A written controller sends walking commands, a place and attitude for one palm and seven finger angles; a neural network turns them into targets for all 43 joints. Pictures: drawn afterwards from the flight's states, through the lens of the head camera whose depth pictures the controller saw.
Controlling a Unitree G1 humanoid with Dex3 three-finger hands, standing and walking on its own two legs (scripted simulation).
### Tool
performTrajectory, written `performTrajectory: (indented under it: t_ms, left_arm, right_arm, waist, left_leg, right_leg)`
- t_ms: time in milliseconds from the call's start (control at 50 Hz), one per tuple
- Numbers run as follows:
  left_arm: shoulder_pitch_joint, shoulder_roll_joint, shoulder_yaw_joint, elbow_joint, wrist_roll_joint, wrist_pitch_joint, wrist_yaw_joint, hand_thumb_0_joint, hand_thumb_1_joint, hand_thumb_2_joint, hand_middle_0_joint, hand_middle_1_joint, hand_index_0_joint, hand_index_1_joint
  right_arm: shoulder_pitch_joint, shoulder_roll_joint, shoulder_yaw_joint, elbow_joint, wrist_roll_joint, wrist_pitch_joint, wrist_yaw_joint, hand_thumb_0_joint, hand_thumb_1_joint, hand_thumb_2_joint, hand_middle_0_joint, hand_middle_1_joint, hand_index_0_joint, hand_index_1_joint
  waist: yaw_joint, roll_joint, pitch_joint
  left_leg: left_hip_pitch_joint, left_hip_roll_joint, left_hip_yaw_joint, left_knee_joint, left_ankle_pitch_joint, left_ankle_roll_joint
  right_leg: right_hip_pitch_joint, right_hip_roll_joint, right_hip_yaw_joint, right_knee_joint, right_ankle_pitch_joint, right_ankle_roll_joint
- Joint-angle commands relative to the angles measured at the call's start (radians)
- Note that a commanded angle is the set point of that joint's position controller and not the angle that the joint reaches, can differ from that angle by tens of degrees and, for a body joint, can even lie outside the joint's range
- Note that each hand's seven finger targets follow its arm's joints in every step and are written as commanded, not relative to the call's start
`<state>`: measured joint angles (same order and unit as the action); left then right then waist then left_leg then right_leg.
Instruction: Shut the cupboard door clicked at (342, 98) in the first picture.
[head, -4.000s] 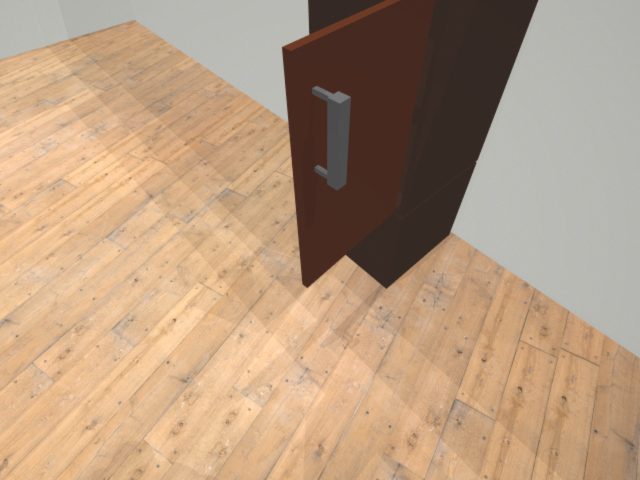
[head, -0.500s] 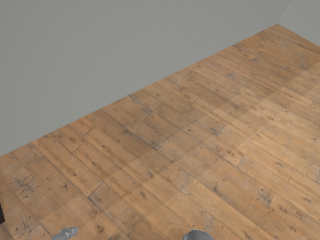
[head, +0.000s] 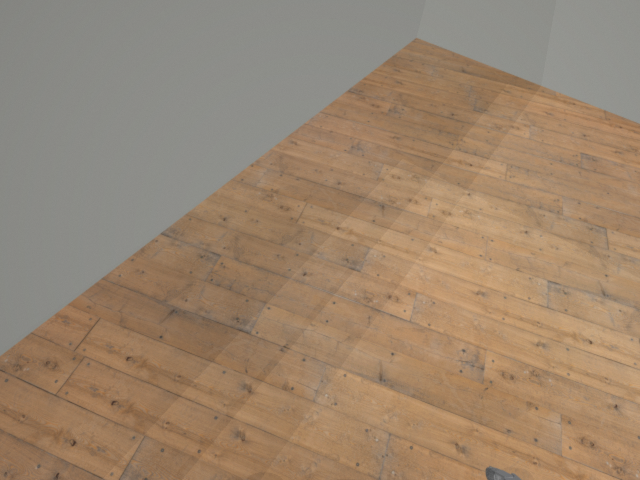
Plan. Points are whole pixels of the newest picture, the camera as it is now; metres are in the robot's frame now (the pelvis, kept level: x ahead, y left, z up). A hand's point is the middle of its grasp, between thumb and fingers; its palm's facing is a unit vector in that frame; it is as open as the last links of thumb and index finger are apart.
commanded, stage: walk around to get in front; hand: left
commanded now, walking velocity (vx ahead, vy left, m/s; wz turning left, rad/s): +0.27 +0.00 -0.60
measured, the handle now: out of the picture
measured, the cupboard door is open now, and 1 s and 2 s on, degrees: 94 94 94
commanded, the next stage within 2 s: walk to a spot facing it in 1.34 s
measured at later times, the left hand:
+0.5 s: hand (292, 357) +0.31 +0.06 -0.15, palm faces -0.35 -0.91 -0.24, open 7.4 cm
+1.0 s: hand (305, 316) +0.40 +0.05 -0.18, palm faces -0.42 -0.89 -0.17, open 7.4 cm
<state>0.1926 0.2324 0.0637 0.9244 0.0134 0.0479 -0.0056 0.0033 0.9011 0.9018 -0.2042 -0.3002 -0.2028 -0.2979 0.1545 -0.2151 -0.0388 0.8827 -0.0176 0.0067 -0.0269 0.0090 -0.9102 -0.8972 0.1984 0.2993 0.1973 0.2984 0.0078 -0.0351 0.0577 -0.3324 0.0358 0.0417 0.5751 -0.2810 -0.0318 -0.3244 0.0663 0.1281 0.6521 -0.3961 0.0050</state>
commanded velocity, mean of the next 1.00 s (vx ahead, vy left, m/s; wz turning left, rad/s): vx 0.34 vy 0.00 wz -0.41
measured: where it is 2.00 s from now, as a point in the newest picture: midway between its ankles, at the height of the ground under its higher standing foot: (441, 346)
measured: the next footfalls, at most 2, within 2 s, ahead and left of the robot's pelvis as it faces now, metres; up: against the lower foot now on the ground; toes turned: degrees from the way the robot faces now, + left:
right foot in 0.40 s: +0.15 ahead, -0.18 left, +0.00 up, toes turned -24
left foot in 0.90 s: +0.48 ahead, -0.09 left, +0.00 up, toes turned -22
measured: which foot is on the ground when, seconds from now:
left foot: down 0.00-0.40, up 0.42-0.88, down 0.90-1.00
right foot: up 0.00-0.38, down 0.40-0.92, up 0.94-1.00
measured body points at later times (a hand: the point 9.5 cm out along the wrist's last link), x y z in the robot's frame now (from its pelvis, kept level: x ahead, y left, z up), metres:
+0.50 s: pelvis +0.11 -0.08 +0.00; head +0.16 -0.11 +0.44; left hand +0.33 +0.11 -0.13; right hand -0.02 -0.30 -0.16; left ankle +0.06 +0.10 -0.65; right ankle +0.12 -0.16 -0.73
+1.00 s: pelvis +0.35 -0.14 +0.00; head +0.38 -0.13 +0.44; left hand +0.43 +0.09 -0.17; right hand +0.36 -0.40 -0.12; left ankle +0.44 -0.08 -0.73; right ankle +0.17 -0.17 -0.64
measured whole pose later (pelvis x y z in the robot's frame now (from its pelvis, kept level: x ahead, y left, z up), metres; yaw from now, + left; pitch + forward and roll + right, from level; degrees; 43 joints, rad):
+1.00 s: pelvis +0.35 -0.14 +0.00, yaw -30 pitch +0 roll +0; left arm 0.35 0.21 0.06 1.10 0.02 -0.03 -0.01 0.01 0.91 0.90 -0.20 -0.30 -0.20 -0.30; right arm 0.10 -0.16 -0.02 0.91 -0.04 -0.07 0.00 0.01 -0.91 -0.90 0.20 0.30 0.20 0.30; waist 0.04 -0.06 0.06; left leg -0.37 0.04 0.15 0.62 -0.26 0.05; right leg -0.32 0.01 0.02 1.18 -0.42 -0.04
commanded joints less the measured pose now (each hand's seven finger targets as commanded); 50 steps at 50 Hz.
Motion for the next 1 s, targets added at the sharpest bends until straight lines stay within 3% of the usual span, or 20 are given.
performTrajectory:
  t_ms: [0, 80, 160, 300, 340, 360, 380, 400, 420, 480, 520, 680, 760, 800, 840, 860, 880, 900, 920, 980]
  left_arm:
    - [-0.094, 0.121, 0.043, -0.139, 0.018, -0.025, -0.029, 0.0, 0.9, 0.9, -0.2, -0.3, -0.2, -0.3]
    - [-0.078, 0.067, 0.039, -0.097, 0.021, -0.026, -0.065, 0.0, 0.9, 0.9, -0.2, -0.3, -0.2, -0.3]
    - [-0.137, 0.035, 0.019, -0.108, 0.018, -0.031, -0.071, 0.0, 0.9, 0.9, -0.2, -0.3, -0.2, -0.3]
    - [-0.222, 0.029, 0.009, -0.118, 0.017, -0.045, -0.076, 0.0, 0.9, 0.9, -0.2, -0.3, -0.2, -0.3]
    - [-0.107, 0.06, 0.022, -0.082, 0.017, -0.053, -0.07, 0.0, 0.9, 0.9, -0.2, -0.3, -0.2, -0.3]
    - [0.073, 0.107, 0.037, -0.023, 0.018, -0.064, -0.062, 0.0, 0.9, 0.9, -0.2, -0.3, -0.2, -0.3]
    - [0.258, 0.239, 0.072, 0.022, 0.023, -0.078, -0.042, 0.0, 0.9, 0.9, -0.2, -0.3, -0.2, -0.3]
    - [0.311, 0.316, 0.087, 0.041, -0.003, -0.078, -0.022, 0.0, 0.9, 0.9, -0.2, -0.3, -0.2, -0.3]
    - [0.239, 0.295, 0.083, 0.025, -0.011, -0.074, -0.011, 0.0, 0.9, 0.9, -0.2, -0.3, -0.2, -0.3]
    - [0.017, 0.157, 0.037, -0.034, -0.003, -0.086, 0.0, 0.0, 0.9, 0.9, -0.2, -0.3, -0.2, -0.3]
    - [0.006, 0.126, 0.028, -0.03, 0.005, -0.104, -0.002, 0.0, 0.9, 0.9, -0.2, -0.3, -0.2, -0.3]
    - [0.159, 0.112, 0.024, 0.057, 0.005, -0.131, -0.003, 0.0, 0.9, 0.9, -0.2, -0.3, -0.2, -0.3]
    - [0.178, 0.116, 0.017, 0.076, 0.006, -0.128, 0.006, 0.0, 0.9, 0.9, -0.2, -0.3, -0.2, -0.3]
    - [0.167, 0.13, 0.02, 0.081, 0.007, -0.128, 0.008, 0.0, 0.9, 0.9, -0.2, -0.3, -0.2, -0.3]
    - [0.137, 0.132, 0.02, 0.079, -0.001, -0.128, 0.008, 0.0, 0.9, 0.9, -0.2, -0.3, -0.2, -0.3]
    - [0.145, 0.1, 0.018, 0.068, -0.006, -0.128, 0.006, 0.0, 0.9, 0.9, -0.2, -0.3, -0.2, -0.3]
    - [0.217, 0.044, 0.007, 0.062, -0.016, -0.126, -0.005, 0.0, 0.9, 0.9, -0.2, -0.3, -0.2, -0.3]
    - [0.161, 0.063, 0.007, 0.037, -0.012, -0.128, -0.001, 0.0, 0.9, 0.9, -0.2, -0.3, -0.2, -0.3]
    - [0.117, 0.072, 0.013, 0.028, -0.001, -0.125, -0.004, 0.0, 0.9, 0.9, -0.2, -0.3, -0.2, -0.3]
    - [0.095, 0.02, 0.012, 0.053, 0.019, -0.095, -0.028, 0.0, 0.9, 0.9, -0.2, -0.3, -0.2, -0.3]
  right_arm:
    - [0.164, -0.243, -0.043, -0.05, -0.024, -0.023, -0.008, 0.0, -0.9, -0.9, 0.2, 0.3, 0.2, 0.3]
    - [0.135, -0.167, -0.023, -0.045, -0.016, -0.049, -0.011, 0.0, -0.9, -0.9, 0.2, 0.3, 0.2, 0.3]
    - [0.253, -0.161, -0.028, 0.005, -0.014, -0.062, -0.007, 0.0, -0.9, -0.9, 0.2, 0.3, 0.2, 0.3]
    - [0.284, -0.182, -0.039, 0.038, -0.026, -0.054, 0.01, 0.0, -0.9, -0.9, 0.2, 0.3, 0.2, 0.3]
    - [0.246, -0.197, -0.039, 0.033, -0.021, -0.052, 0.012, 0.0, -0.9, -0.9, 0.2, 0.3, 0.2, 0.3]
    - [0.202, -0.194, -0.037, 0.018, -0.012, -0.053, 0.018, 0.0, -0.9, -0.9, 0.2, 0.3, 0.2, 0.3]
    - [0.147, -0.128, -0.019, -0.028, 0.009, -0.056, 0.034, 0.0, -0.9, -0.9, 0.2, 0.3, 0.2, 0.3]
    - [0.073, -0.111, -0.012, -0.078, 0.012, -0.053, 0.031, 0.0, -0.9, -0.9, 0.2, 0.3, 0.2, 0.3]
    - [0.049, -0.138, -0.022, -0.07, 0.011, -0.049, 0.027, 0.0, -0.9, -0.9, 0.2, 0.3, 0.2, 0.3]
    - [0.085, -0.124, -0.034, -0.002, -0.006, -0.036, 0.026, 0.0, -0.9, -0.9, 0.2, 0.3, 0.2, 0.3]
    - [0.129, -0.087, -0.028, 0.025, -0.014, -0.022, 0.031, 0.0, -0.9, -0.9, 0.2, 0.3, 0.2, 0.3]
    - [-0.055, -0.063, -0.024, -0.032, -0.007, -0.047, 0.044, 0.0, -0.9, -0.9, 0.2, 0.3, 0.2, 0.3]
    - [-0.141, -0.06, -0.02, -0.059, -0.002, -0.055, 0.05, 0.0, -0.9, -0.9, 0.2, 0.3, 0.2, 0.3]
    - [-0.112, -0.063, -0.023, -0.049, -0.003, -0.062, 0.049, 0.0, -0.9, -0.9, 0.2, 0.3, 0.2, 0.3]
    - [0.065, -0.097, -0.032, 0.018, -0.011, -0.071, 0.033, 0.0, -0.9, -0.9, 0.2, 0.3, 0.2, 0.3]
    - [0.222, -0.164, -0.049, 0.061, -0.022, -0.077, 0.022, 0.0, -0.9, -0.9, 0.2, 0.3, 0.2, 0.3]
    - [0.353, -0.286, -0.076, 0.088, -0.035, -0.081, 0.016, 0.0, -0.9, -0.9, 0.2, 0.3, 0.2, 0.3]
    - [0.361, -0.272, -0.064, 0.082, -0.024, -0.067, 0.009, 0.0, -0.9, -0.9, 0.2, 0.3, 0.2, 0.3]
    - [0.264, -0.231, -0.055, 0.057, -0.02, -0.061, 0.012, 0.0, -0.9, -0.9, 0.2, 0.3, 0.2, 0.3]
    - [0.141, -0.098, -0.02, 0.045, -0.013, -0.086, 0.008, 0.0, -0.9, -0.9, 0.2, 0.3, 0.2, 0.3]
  waist:
    - [-0.063, 0.207, -0.027]
    - [-0.025, 0.218, -0.009]
    - [-0.059, 0.197, -0.054]
    - [-0.078, 0.239, -0.005]
    - [-0.004, 0.182, -0.045]
    - [0.088, 0.085, -0.119]
    - [0.177, -0.207, -0.216]
    - [0.18, -0.313, -0.223]
    - [0.141, -0.18, -0.146]
    - [0.012, -0.096, -0.063]
    - [-0.029, -0.079, -0.041]
    - [0.027, -0.073, -0.06]
    - [0.037, -0.098, -0.002]
    - [0.009, -0.093, -0.003]
    - [-0.081, -0.057, -0.059]
    - [-0.136, 0.042, -0.156]
    - [-0.155, 0.323, -0.306]
    - [-0.146, 0.294, -0.282]
    - [-0.109, 0.163, -0.147]
    - [-0.024, 0.179, 0.016]
  left_leg:
    - [0.165, 0.454, -0.459, -0.423, -0.296, 0.184]
    - [0.229, 0.287, -0.106, -0.356, 0.012, 0.1]
    - [0.355, 0.295, 0.017, -0.315, 0.237, 0.109]
    - [0.297, 0.329, 0.146, -0.266, 0.276, 0.101]
    - [0.215, 0.314, 0.195, -0.093, 0.377, 0.075]
    - [0.094, 0.264, 0.249, 0.131, 0.427, 0.038]
    - [-0.223, 0.148, 0.294, 0.455, 0.056, -0.012]
    - [-0.414, 0.057, 0.133, 0.701, -0.35, -0.032]
    - [-0.47, 0.105, -0.015, 0.757, -0.26, -0.021]
    - [-0.299, 0.162, -0.028, 0.641, -0.052, -0.042]
    - [-0.242, 0.139, -0.007, 0.552, 0.003, -0.055]
    - [-0.359, 0.08, 0.011, 0.275, 0.079, -0.057]
    - [-0.279, 0.058, 0.02, 0.138, 0.068, -0.031]
    - [-0.161, 0.022, 0.044, 0.051, 0.058, -0.01]
    - [0.147, -0.027, 0.085, -0.072, 0.133, 0.017]
    - [0.407, 0.088, -0.046, -0.092, 0.142, 0.061]
    - [0.625, 0.401, -0.443, -0.148, 0.123, 0.184]
    - [0.544, 0.491, -0.583, -0.284, 0.093, 0.24]
    - [0.384, 0.475, -0.524, -0.323, -0.047, 0.254]
    - [0.116, 0.337, -0.227, -0.385, -0.004, 0.13]
  right_leg:
    - [-0.326, -0.093, -0.061, 0.488, -0.146, 0.015]
    - [-0.355, -0.128, -0.136, 0.526, 0.067, 0.034]
    - [-0.377, -0.143, -0.182, 0.4, 0.105, 0.039]
    - [-0.181, -0.108, -0.285, 0.048, 0.058, -0.002]
    - [0.048, -0.067, -0.309, -0.056, 0.076, -0.037]
    - [0.311, -0.055, -0.288, -0.121, 0.113, -0.073]
    - [0.586, -0.318, 0.105, -0.247, -0.011, -0.167]
    - [0.583, -0.495, 0.462, -0.395, 0.075, -0.246]
    - [0.516, -0.49, 0.406, -0.419, 0.014, -0.262]
    - [0.186, -0.361, 0.148, -0.447, 0.085, -0.188]
    - [0.114, -0.302, 0.045, -0.45, 0.248, -0.171]
    - [0.371, -0.281, 0.055, -0.384, 0.555, -0.2]
    - [0.348, -0.303, 0.069, -0.37, 0.619, -0.189]
    - [0.32, -0.297, 0.055, -0.321, 0.684, -0.173]
    - [0.199, -0.233, -0.002, -0.131, 0.797, -0.128]
    - [0.038, -0.174, -0.03, 0.088, 0.635, -0.089]
    - [-0.181, -0.031, -0.152, 0.467, 0.056, -0.042]
    - [-0.252, -0.033, -0.079, 0.666, -0.144, -0.051]
    - [-0.307, -0.1, -0.07, 0.724, -0.1, -0.053]
    - [-0.289, -0.171, -0.08, 0.677, 0.117, -0.025]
